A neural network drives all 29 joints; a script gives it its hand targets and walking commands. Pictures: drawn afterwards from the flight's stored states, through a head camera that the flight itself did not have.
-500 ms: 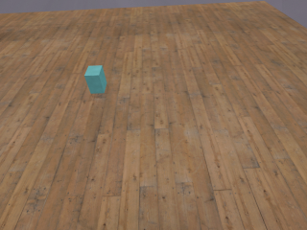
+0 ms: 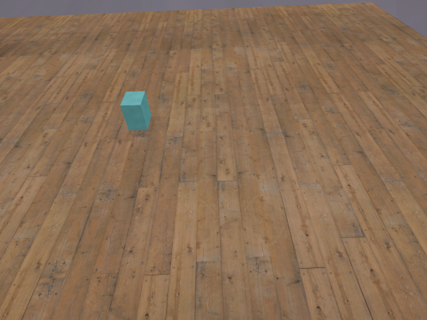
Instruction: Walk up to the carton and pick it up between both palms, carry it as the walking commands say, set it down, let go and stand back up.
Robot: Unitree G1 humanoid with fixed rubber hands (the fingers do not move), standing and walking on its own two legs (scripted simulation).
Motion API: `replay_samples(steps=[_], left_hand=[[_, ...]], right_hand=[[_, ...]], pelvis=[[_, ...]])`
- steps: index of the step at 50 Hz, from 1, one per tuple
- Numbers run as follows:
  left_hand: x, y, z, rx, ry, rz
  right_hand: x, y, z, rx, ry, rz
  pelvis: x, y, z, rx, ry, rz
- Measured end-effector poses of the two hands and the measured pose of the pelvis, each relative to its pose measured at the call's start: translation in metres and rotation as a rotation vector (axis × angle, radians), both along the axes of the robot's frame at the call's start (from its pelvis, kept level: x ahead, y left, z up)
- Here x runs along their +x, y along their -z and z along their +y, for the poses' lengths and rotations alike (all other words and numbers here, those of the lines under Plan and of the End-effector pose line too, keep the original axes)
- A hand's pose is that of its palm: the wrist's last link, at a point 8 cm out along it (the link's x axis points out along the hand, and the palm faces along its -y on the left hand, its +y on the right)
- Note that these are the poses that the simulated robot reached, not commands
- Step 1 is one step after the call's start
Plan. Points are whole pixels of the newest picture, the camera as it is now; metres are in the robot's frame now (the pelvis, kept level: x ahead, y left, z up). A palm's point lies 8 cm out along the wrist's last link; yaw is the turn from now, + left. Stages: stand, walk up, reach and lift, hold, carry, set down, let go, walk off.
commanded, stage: stand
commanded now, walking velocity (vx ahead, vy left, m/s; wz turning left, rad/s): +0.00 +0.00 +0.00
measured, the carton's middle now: (136, 111) +1.69 +0.64 -0.67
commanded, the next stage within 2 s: walk up in 0.28 s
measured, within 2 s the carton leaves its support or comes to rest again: neither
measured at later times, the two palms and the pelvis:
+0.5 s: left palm out of the picture +0.07 +0.30 -0.12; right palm out of the picture +0.07 -0.29 -0.12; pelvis +0.01 +0.00 +0.00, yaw +0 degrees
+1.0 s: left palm out of the picture +0.10 +0.39 -0.16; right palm out of the picture +0.14 -0.10 -0.13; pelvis +0.11 +0.13 -0.01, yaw +14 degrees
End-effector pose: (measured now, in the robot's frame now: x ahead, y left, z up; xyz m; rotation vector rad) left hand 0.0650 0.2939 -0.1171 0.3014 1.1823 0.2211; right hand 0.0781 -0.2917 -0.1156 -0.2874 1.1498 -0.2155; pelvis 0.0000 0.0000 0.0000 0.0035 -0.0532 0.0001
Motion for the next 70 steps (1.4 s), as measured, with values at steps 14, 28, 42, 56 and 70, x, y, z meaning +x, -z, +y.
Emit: replay_samples(steps=[14, 28, 42, 56, 70], left_hand=[[0.005, 0.001, 0.000, 0.006, -0.002, 0.021], [0.004, 0.000, 0.005, 0.007, -0.053, -0.015], [-0.069, 0.052, 0.059, -0.129, -0.237, 0.172], [0.127, 0.014, 0.106, -0.179, -0.196, -0.078], [0.313, 0.028, 0.082, -0.128, -0.183, -0.124]], right_hand=[[0.000, 0.004, 0.005, 0.010, 0.013, 0.026], [-0.006, 0.009, 0.001, 0.022, 0.001, 0.102], [0.099, 0.016, 0.126, 0.076, -0.194, 0.025], [0.067, 0.013, 0.209, 0.138, -0.115, 0.301], [0.252, 0.050, 0.164, 0.099, -0.113, 0.353]], pelvis=[[0.008, 0.000, 0.001, -0.001, -0.001, 0.006], [0.008, 0.003, 0.002, -0.008, -0.052, 0.012], [0.063, 0.024, 0.090, -0.037, -0.183, 0.025], [0.154, -0.003, 0.140, -0.028, -0.279, 0.021], [0.327, 0.025, 0.120, -0.024, -0.279, 0.073]])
